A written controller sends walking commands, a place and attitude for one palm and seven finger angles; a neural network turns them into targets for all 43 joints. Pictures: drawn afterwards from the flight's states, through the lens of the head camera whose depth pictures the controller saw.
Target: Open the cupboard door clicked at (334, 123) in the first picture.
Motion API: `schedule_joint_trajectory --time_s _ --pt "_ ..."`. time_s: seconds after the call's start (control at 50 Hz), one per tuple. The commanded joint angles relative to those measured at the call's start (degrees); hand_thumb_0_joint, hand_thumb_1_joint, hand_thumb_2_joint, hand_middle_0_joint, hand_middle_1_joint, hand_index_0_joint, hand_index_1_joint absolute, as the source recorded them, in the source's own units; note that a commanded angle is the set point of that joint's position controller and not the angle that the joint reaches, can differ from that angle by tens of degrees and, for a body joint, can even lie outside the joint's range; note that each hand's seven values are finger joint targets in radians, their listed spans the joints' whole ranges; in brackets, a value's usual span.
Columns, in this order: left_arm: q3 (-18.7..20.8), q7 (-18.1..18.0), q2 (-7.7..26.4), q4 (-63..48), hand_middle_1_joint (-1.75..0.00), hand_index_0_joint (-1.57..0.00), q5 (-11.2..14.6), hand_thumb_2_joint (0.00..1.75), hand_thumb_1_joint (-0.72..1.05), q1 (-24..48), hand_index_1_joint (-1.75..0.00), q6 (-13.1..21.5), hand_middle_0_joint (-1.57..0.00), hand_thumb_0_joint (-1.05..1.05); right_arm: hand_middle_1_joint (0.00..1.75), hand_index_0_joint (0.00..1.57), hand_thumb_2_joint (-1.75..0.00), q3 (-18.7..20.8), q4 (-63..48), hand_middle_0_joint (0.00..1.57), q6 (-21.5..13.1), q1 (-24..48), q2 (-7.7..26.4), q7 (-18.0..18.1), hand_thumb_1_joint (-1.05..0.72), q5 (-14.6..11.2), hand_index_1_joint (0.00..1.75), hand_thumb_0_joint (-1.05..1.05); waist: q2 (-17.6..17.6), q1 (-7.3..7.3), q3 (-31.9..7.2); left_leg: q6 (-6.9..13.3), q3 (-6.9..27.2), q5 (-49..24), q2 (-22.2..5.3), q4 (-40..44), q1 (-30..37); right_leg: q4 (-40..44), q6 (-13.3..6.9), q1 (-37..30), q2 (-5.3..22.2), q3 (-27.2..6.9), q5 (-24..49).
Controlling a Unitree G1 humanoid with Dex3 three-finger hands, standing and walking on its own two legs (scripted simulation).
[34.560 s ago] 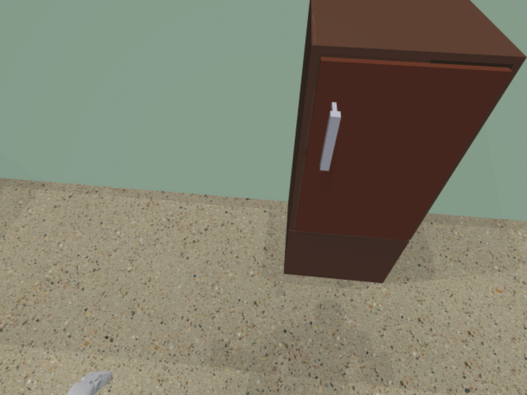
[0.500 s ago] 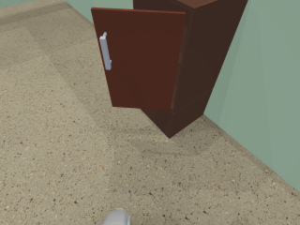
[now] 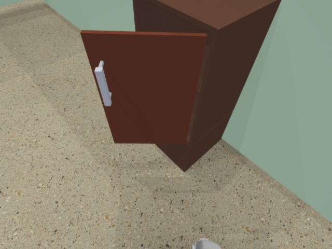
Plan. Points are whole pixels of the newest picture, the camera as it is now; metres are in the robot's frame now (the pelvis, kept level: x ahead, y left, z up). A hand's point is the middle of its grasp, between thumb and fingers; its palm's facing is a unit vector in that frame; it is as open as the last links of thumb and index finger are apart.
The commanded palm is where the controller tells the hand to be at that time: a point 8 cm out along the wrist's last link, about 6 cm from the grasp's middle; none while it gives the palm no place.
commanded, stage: come to a stop and stand still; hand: left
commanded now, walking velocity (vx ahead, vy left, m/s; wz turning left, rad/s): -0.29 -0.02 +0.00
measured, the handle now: (104, 84) +0.62 +0.25 +0.00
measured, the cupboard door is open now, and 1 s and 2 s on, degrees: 48 48 48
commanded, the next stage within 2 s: look again from close up in 1.14 s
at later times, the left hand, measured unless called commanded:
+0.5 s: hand out of the picture +0.08 +0.19 -0.19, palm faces +0.08 -0.98 -0.18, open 7.3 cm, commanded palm none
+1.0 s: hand out of the picture -0.02 +0.17 -0.18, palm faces +0.04 -0.98 -0.17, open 7.4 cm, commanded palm none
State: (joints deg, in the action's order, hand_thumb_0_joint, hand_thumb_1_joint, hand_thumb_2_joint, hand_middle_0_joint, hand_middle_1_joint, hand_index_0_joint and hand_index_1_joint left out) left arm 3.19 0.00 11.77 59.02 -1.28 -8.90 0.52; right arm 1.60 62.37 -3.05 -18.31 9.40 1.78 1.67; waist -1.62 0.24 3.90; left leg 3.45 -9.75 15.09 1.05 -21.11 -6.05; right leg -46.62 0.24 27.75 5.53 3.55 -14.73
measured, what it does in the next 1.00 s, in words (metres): steps on the spot: right foot, then left foot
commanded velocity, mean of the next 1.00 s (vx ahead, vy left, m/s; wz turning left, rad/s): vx -0.07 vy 0.03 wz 0.00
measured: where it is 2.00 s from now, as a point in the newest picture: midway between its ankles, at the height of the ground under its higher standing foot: outside the picture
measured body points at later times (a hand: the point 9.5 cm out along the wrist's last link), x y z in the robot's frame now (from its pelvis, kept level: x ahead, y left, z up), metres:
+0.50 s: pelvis +0.01 +0.01 -0.01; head +0.03 +0.03 +0.44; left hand +0.08 +0.24 -0.17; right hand +0.05 -0.22 -0.16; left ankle +0.03 +0.11 -0.74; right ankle +0.04 -0.12 -0.73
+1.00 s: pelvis -0.02 +0.01 -0.01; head -0.01 +0.01 +0.44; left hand -0.02 +0.22 -0.17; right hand +0.01 -0.22 -0.16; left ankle +0.03 +0.11 -0.74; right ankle -0.01 -0.11 -0.74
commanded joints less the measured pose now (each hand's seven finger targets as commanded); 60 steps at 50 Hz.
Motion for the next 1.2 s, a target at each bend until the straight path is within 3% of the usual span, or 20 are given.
schedule_joint_trajectory --time_s 0.0,0.04,0.08,0.1,0.16,0.24,0.32,0.36,0.4,0.52,0.56,0.6,0.62,0.68,0.78,0.8,0.84,0.88,0.98,1.18 --pt "-1.1 0.1 -0.5 -2.1 -0.3 -0.2 0.1 0.9 0.9 -2.2 -0.3 0.5 -0.2 0.0 0.3 0.2 -0.9 0.8 -0.5 0.2 0.1 -4.1 6.6 0.5 -0.9 0.1 0.3 0.0 6.6 0.01 -1.7 4.5 8.3 -37.1 -15.6 0.2 -0.3 10.3 -0.5 -8.8 -2.2 1.9 1.0" --pt "-0.7 -0.5 2.0 -0.2 -0.3 -0.2 0.2 0.9 0.9 -8.5 -0.3 1.2 -0.2 0.0 0.3 0.2 -0.9 0.4 -0.4 0.2 0.5 -2.9 5.6 0.8 -0.9 -0.6 0.3 0.0 2.2 -3.39 -5.2 -0.3 6.4 -31.6 -11.3 -8.0 -3.7 22.1 0.0 -21.7 -0.6 -0.6 20.5" --pt "-0.1 -1.6 8.9 1.7 -0.3 -0.2 0.7 0.9 0.9 -12.0 -0.3 1.8 -0.2 0.0 0.3 0.2 -0.9 0.3 -0.4 0.2 1.6 -5.5 3.8 0.4 -0.9 -1.9 0.3 0.0 -8.3 -2.26 -11.4 -5.5 4.3 7.4 -3.2 -16.4 -13.4 19.1 -9.6 -33.3 15.9 -14.4 59.3" --pt "-0.6 -1.7 9.8 1.0 -0.3 -0.2 0.6 0.9 0.9 -10.5 -0.3 1.5 -0.2 0.0 0.3 0.2 -0.9 0.7 -0.1 0.2 2.4 -6.2 3.7 0.4 -0.9 -2.2 0.3 0.0 -6.5 -1.58 -10.6 -5.6 5.5 18.4 -2.5 -20.8 -11.8 20.9 -12.9 -29.1 18.9 -12.1 61.1" --pt "-0.2 -3.0 7.7 -0.8 -0.3 -0.2 0.3 0.9 0.9 -4.2 -0.3 0.7 -0.2 0.0 0.3 0.2 -0.9 0.8 0.6 0.2 4.4 -4.5 2.8 0.6 -0.9 -2.0 0.3 0.0 -11.7 -0.94 -8.4 -5.6 8.9 19.0 -3.8 -27.9 -13.4 22.1 -13.2 -24.2 16.1 -11.0 55.8" --pt "1.0 -3.1 8.2 -2.1 -0.3 -0.2 0.1 0.9 0.9 -1.5 -0.3 -0.3 -0.2 0.0 0.3 0.2 -0.9 1.2 0.8 0.2 5.1 -4.5 1.4 0.0 -0.9 -1.6 0.3 0.0 -5.0 -0.01 -7.5 -6.6 6.6 11.3 -2.4 -21.2 -11.6 22.0 -10.4 -20.8 13.0 -7.3 43.2" --pt "1.4 -2.6 6.5 -2.9 -0.3 -0.2 0.1 0.9 0.9 0.4 -0.3 -1.3 -0.2 0.0 0.3 0.2 -0.9 1.7 0.7 0.2 5.0 -6.6 1.0 -0.3 -0.9 -1.1 0.3 0.0 -6.3 1.5 -5.4 -6.0 5.9 -1.2 -2.7 -7.3 -2.3 21.2 -5.9 -9.5 9.1 -6.1 14.3" --pt "0.7 -1.9 2.2 -4.4 -0.3 -0.2 0.9 0.9 0.9 -0.5 -0.3 -2.4 -0.2 0.0 0.3 0.2 -0.9 2.4 -1.7 0.2 4.1 -4.3 6.0 -0.2 -0.9 -0.3 0.3 0.0 10.7 0.1 -2.7 -0.4 20.6 -4.6 -14.2 3.3 -8.9 13.8 -0.1 -6.7 0.0 0.1 -4.2" --pt "0.7 -1.8 1.6 -4.2 -0.3 -0.2 0.4 0.9 0.9 -0.8 -0.3 -3.1 -0.2 0.0 0.3 0.2 -0.9 2.4 -4.7 0.2 4.0 2.9 8.0 0.2 -0.9 0.1 0.3 0.0 12.0 -1.08 0.7 4.3 22.9 5.5 -18.1 10.6 -21.3 3.7 -0.2 -14.1 -2.6 -0.9 -10.6" --pt "-0.2 -1.1 0.8 -1.6 -0.3 -0.2 0.2 0.9 0.9 -5.4 -0.3 -2.1 -0.2 0.0 0.3 0.2 -0.9 1.7 -5.2 0.2 3.0 5.1 7.0 0.7 -0.9 -0.3 0.3 0.0 7.3 -1.88 -1.8 3.7 16.3 -5.8 -13.6 5.3 -9.5 9.9 -0.1 -12.4 -2.8 -2.0 -7.1" --pt "-0.8 -1.4 1.6 -0.4 -0.3 -0.2 0.4 0.9 0.9 -7.7 -0.3 -0.9 -0.2 0.0 0.3 0.2 -0.9 1.6 -4.5 0.2 2.6 4.1 7.3 0.6 -0.9 -1.0 0.3 0.0 3.6 -1.77 -5.3 1.5 14.7 -11.9 -10.7 -0.1 -4.6 22.8 0.1 -16.1 -2.4 -3.9 2.8" --pt "-1.0 -1.9 4.3 0.2 -0.3 -0.2 0.4 0.9 0.9 -7.1 -0.3 0.1 -0.2 0.0 0.3 0.2 -0.9 1.4 -4.2 0.2 2.6 2.8 5.3 0.2 -0.9 -1.6 0.3 0.0 -1.7 0.56 -5.9 -2.2 10.5 -10.4 -6.5 -3.5 -2.9 25.7 -2.1 -15.4 3.3 -10.3 12.6" --pt "-1.2 -1.9 4.7 0.1 -0.3 -0.2 0.6 0.9 0.9 -6.7 -0.3 0.2 -0.2 0.0 0.3 0.2 -0.9 1.3 -3.7 0.2 2.6 2.7 5.0 -0.1 -0.9 -1.6 0.3 0.0 1.0 0.95 -5.6 -2.6 10.4 -9.7 -6.1 -2.3 -0.9 26.1 -2.5 -13.7 3.8 -9.7 12.0" --pt "-1.8 -2.0 3.4 1.3 -0.3 -0.2 0.6 0.9 0.9 -6.7 -0.3 0.3 -0.2 0.0 0.3 0.2 -0.9 1.2 -2.3 0.2 2.9 2.7 6.2 -0.2 -0.9 -1.3 0.3 0.0 -6.1 1.14 -4.4 -2.8 10.6 -7.8 -7.0 -1.8 0.4 26.9 -1.7 -12.1 1.8 -8.5 6.0" --pt "-2.2 -1.9 2.7 2.7 -0.3 -0.2 0.6 0.9 0.9 -9.1 -0.3 -0.1 -0.2 0.0 0.3 0.2 -0.9 0.6 -0.6 0.2 3.2 3.0 5.3 -0.3 -0.9 -1.1 0.3 0.0 -0.9 0.72 1.5 -2.8 10.9 -0.2 -6.4 1.6 -2.5 30.2 -1.7 -9.2 0.9 -9.0 -5.1" --pt "-2.7 -4.1 3.1 3.4 -0.3 -0.2 -0.8 0.9 0.9 -14.1 -0.3 1.7 -0.2 0.0 0.3 0.2 -0.9 0.4 -5.1 0.2 2.1 6.0 7.8 -0.9 -0.9 -1.2 0.3 0.0 2.0 -0.91 1.8 -3.7 9.7 -8.7 -7.5 -8.7 -6.3 27.4 -1.2 -11.1 2.0 -9.8 11.0" --pt "-2.4 -3.5 5.0 1.1 -0.3 -0.2 -0.2 0.9 0.9 -11.8 -0.3 2.6 -0.2 0.0 0.3 0.2 -0.9 -0.3 -6.1 0.2 1.5 3.1 4.6 -1.0 -0.9 -0.7 0.3 0.0 5.0 1.29 -2.0 -3.0 10.7 -6.3 -6.0 -5.1 -6.1 23.8 -3.1 -13.6 3.4 -9.6 13.1" --pt "-2.5 -3.2 4.1 0.7 -0.3 -0.2 0.3 0.9 0.9 -12.0 -0.3 2.0 -0.2 0.0 0.3 0.2 -0.9 -0.3 -5.9 0.2 1.5 1.7 5.6 -0.7 -0.9 -0.8 0.3 0.0 3.4 0.79 -4.9 -2.2 11.8 -6.6 -7.0 -4.7 -6.2 23.3 -3.1 -14.3 1.1 -7.7 3.3" --pt "-2.2 -2.6 3.3 -1.2 -0.3 -0.2 0.0 0.9 0.9 -11.4 -0.3 0.7 -0.2 0.0 0.3 0.2 -0.9 0.0 -7.1 0.2 2.1 1.2 6.3 -0.7 -0.9 -0.5 0.3 0.0 1.8 0.5 1.1 -1.7 13.6 5.9 -6.6 -0.7 -12.7 23.3 -2.9 -10.5 -0.5 -6.5 -8.6" --pt "-2.0 -2.3 3.1 -2.7 -0.3 -0.2 0.2 0.9 0.9 -12.2 -0.3 0.5 -0.2 0.0 0.3 0.2 -0.9 0.0 -5.9 0.2 1.7 -1.1 5.8 -0.8 -0.9 -0.5 0.3 0.0 1.9 -0.05 0.2 -1.4 14.6 6.9 -6.8 1.0 -13.8 23.2 -2.6 -11.1 -0.5 -6.4 -6.3"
